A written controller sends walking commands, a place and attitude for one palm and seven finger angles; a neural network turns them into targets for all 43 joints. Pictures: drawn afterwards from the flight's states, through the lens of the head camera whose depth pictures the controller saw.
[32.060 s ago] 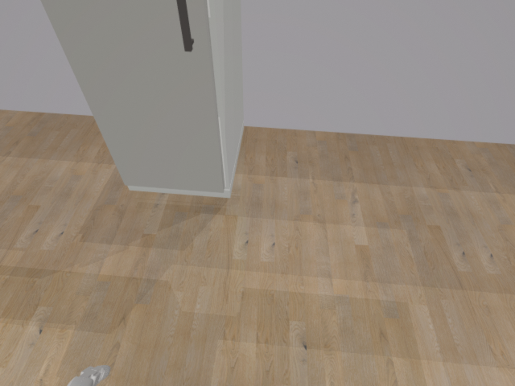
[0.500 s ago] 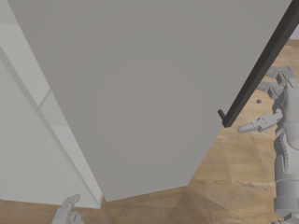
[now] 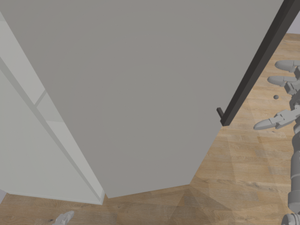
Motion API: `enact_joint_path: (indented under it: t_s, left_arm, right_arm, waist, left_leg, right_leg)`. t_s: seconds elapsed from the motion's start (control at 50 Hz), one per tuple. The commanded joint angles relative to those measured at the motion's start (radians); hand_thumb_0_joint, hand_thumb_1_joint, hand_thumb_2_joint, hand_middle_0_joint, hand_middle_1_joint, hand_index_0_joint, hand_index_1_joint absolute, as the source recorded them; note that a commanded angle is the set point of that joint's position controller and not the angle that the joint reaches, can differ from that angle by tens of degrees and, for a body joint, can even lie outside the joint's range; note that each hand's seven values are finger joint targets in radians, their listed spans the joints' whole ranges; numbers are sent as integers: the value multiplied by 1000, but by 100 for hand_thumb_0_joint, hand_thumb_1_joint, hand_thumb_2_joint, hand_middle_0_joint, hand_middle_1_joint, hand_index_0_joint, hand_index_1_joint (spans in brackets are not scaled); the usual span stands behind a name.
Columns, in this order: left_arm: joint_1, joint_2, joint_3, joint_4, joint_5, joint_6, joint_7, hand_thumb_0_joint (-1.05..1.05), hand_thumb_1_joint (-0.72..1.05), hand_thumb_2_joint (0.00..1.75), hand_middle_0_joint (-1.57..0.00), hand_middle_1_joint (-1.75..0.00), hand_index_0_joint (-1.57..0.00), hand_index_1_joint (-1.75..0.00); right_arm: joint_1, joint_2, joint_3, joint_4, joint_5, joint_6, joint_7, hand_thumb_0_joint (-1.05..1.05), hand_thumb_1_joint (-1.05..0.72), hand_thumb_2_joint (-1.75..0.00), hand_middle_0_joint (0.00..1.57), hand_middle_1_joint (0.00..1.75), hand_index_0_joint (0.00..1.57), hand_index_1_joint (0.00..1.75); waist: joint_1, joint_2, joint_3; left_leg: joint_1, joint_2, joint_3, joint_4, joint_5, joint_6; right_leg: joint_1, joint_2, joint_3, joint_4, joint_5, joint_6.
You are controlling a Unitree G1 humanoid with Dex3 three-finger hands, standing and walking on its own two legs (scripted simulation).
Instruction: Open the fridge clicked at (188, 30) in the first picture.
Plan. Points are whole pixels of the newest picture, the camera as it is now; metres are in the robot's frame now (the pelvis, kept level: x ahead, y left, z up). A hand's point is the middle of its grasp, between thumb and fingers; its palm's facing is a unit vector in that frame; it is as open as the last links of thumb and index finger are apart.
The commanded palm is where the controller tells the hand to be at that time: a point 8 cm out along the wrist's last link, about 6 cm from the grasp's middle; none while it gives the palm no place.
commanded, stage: slip the hand off the handle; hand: right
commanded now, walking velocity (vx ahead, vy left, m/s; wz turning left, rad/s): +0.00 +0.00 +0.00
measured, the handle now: (248, 67) +0.42 -0.18 +0.23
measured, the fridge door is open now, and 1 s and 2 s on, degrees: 74 74 74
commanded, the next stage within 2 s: draw the hand back to the body in 0.60 s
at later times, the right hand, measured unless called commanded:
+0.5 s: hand out of the picture +0.29 -0.27 +0.18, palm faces +0.21 +0.96 -0.20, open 14.7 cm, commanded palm +0.24 -0.31 +0.19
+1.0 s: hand out of the picture +0.24 -0.26 +0.18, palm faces -0.06 +0.99 -0.09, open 14.7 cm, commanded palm +0.20 -0.31 +0.19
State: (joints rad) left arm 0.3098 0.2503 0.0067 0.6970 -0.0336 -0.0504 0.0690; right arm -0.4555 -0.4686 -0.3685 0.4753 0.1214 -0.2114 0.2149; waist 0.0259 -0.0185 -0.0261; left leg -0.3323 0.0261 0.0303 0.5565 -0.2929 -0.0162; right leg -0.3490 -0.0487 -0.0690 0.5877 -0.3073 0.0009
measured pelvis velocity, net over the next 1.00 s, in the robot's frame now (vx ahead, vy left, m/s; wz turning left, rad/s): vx -0.01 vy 0.01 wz -0.03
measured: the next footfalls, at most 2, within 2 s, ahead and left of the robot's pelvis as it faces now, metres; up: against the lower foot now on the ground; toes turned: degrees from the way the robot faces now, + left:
none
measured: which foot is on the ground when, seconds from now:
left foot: down 0.00-1.00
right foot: down 0.00-1.00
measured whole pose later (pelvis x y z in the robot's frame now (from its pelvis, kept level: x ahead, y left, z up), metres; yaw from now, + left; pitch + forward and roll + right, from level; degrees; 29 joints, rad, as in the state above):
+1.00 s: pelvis -0.01 +0.01 +0.00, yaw -2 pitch -3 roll +1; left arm 0.19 0.29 -0.06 0.62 -0.08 -0.13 0.12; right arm -0.07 -0.53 -0.46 0.13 0.40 0.17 0.57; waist -0.02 -0.06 -0.02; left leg -0.20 0.02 0.06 0.53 -0.28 0.00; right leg -0.22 -0.05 -0.03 0.55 -0.28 0.01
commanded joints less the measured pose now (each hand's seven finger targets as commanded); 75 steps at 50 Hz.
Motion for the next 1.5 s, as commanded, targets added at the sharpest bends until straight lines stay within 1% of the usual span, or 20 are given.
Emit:
enact_joint_path:
  t_s: [0.0,0.1,0.22,0.28,0.36,0.58,0.64,0.7,0.72,0.76,0.8,0.86,0.94,1.02,1.2,1.22,1.24,1.28,1.36,1.48]
  left_arm:
    - [-46,153,49,-154,-7,-40,4,0,90,90,-20,-30,-20,-30]
    - [-76,148,44,-171,-3,-47,8,0,90,90,-20,-30,-20,-30]
    - [-125,139,30,-168,-5,-62,28,0,90,90,-20,-30,-20,-30]
    - [-137,144,27,-158,-7,-66,39,0,90,90,-20,-30,-20,-30]
    - [-167,136,18,-167,-12,-78,45,0,90,90,-20,-30,-20,-30]
    - [-213,140,6,-184,-11,-106,54,0,90,90,-20,-30,-20,-30]
    - [-220,142,1,-164,-11,-110,67,0,90,90,-20,-30,-20,-30]
    - [-228,139,-5,-150,-15,-120,80,0,90,90,-20,-30,-20,-30]
    - [-253,158,-6,-157,-42,-122,87,0,90,90,-20,-30,-20,-30]
    - [-277,161,-8,-191,-53,-134,99,0,90,90,-20,-30,-20,-30]
    - [-280,162,-19,-204,-50,-140,98,0,90,90,-20,-30,-20,-30]
    - [-281,163,-30,-223,-50,-134,74,0,90,90,-20,-30,-20,-30]
    - [-270,153,-27,-263,-52,-146,41,0,90,90,-20,-30,-20,-30]
    - [-274,160,-20,-274,-58,-152,28,0,90,90,-20,-30,-20,-30]
    - [-277,154,-35,-245,-41,-177,55,0,90,90,-20,-30,-20,-30]
    - [-268,125,-30,-247,16,-201,41,0,90,90,-20,-30,-20,-30]
    - [-272,117,-33,-206,28,-212,42,0,90,90,-20,-30,-20,-30]
    - [-277,120,-20,-183,30,-208,39,0,90,90,-20,-30,-20,-30]
    - [-271,116,0,-153,44,-207,36,0,90,90,-20,-30,-20,-30]
    - [-284,104,7,-128,47,-179,42,0,90,90,-20,-30,-20,-30]
  right_arm:
    - [-237,-244,-83,-271,37,-48,0,0,55,-20,25,115,25,115]
    - [-128,-287,-158,-408,64,-56,-4,0,55,-20,25,115,25,115]
    - [-124,-239,-114,-473,81,-34,14,0,55,-20,25,115,25,115]
    - [-79,-259,-142,-448,103,-21,35,0,55,-20,25,115,25,115]
    - [-54,-218,-107,-484,129,-28,73,0,55,-20,25,115,25,115]
    - [137,-261,-190,-562,178,-7,100,0,55,-20,25,115,25,115]
    - [27,-279,-192,-533,183,-3,105,0,55,-20,25,115,25,115]
    - [-71,-238,-128,-491,181,-14,116,0,55,-20,25,115,25,115]
    - [-17,-237,-72,-380,217,114,186,0,55,-20,25,115,25,115]
    - [-99,-307,-106,-518,237,216,237,0,55,-20,25,115,25,115]
    - [-28,-348,-151,-518,249,290,271,0,55,-20,25,115,25,115]
    - [79,-392,-224,-503,291,328,344,0,55,-20,25,115,25,115]
    - [205,-352,-246,-553,331,321,358,0,55,-20,25,115,25,115]
    - [279,-262,-181,-594,321,352,328,0,55,-20,25,115,25,115]
    - [225,-280,-191,-768,298,329,271,0,37,-29,24,104,24,104]
    - [227,-324,-217,-926,111,240,9,0,33,-31,24,102,24,102]
    - [374,-130,-113,-829,99,219,-101,0,30,-32,24,100,24,100]
    - [470,-88,-93,-917,51,183,-224,0,22,-36,24,96,24,96]
    - [488,-93,-79,-993,-23,122,-329,0,8,-43,23,87,23,87]
    - [516,-78,-67,-961,-53,102,-367,0,-14,-53,23,75,23,75]
  waist:
    - [-32,-34,-284]
    - [-53,-39,-292]
    - [-28,-79,-209]
    - [-31,-48,-205]
    - [-33,-62,-202]
    - [-72,-37,-168]
    - [-46,-24,-127]
    - [-26,-50,-94]
    - [-32,-73,-143]
    - [-51,-110,-211]
    - [-65,-70,-212]
    - [-75,16,-194]
    - [-91,-2,-181]
    - [-86,-32,-104]
    - [-76,-88,-87]
    - [-103,-101,26]
    - [-73,-94,45]
    - [-84,-133,4]
    - [-84,-98,-92]
    - [-87,-79,-45]
  left_leg:
    - [102,-63,7,-35,284,39]
    - [145,-64,6,-24,321,37]
    - [101,-63,-1,-53,245,34]
    - [102,-56,-5,-58,226,31]
    - [98,-52,-4,-57,216,32]
    - [127,-38,-7,-53,219,27]
    - [91,-32,-20,-75,152,22]
    - [45,-29,-30,-102,39,22]
    - [111,-17,-52,-118,44,29]
    - [158,-11,-47,-124,110,26]
    - [181,-11,-42,-126,161,24]
    - [210,-3,-59,-128,232,0]
    - [207,-12,-39,-120,271,2]
    - [158,-32,-15,-136,193,13]
    - [153,-56,24,-175,85,27]
    - [133,-42,-7,-236,62,38]
    - [139,-38,19,-230,45,41]
    - [182,-36,19,-226,48,39]
    - [249,-42,18,-226,101,38]
    - [282,-44,18,-253,138,38]
  right_leg:
    - [149,30,55,-73,340,-9]
    - [156,29,49,-72,365,-8]
    - [154,33,41,-71,270,-13]
    - [143,36,44,-71,236,-13]
    - [153,39,49,-64,227,-12]
    - [136,43,49,-59,216,-10]
    - [115,43,47,-56,164,-11]
    - [112,44,53,-60,90,-10]
    - [140,41,52,-76,80,-19]
    - [187,50,64,-83,139,-28]
    - [187,55,74,-85,189,-31]
    - [158,61,79,-75,230,-31]
    - [172,57,71,-88,259,-26]
    - [181,47,60,-115,217,-19]
    - [231,44,81,-178,161,-18]
    - [176,40,68,-190,138,2]
    - [177,29,77,-220,83,17]
    - [206,24,64,-245,48,15]
    - [260,21,42,-264,127,4]
    - [282,24,29,-284,199,1]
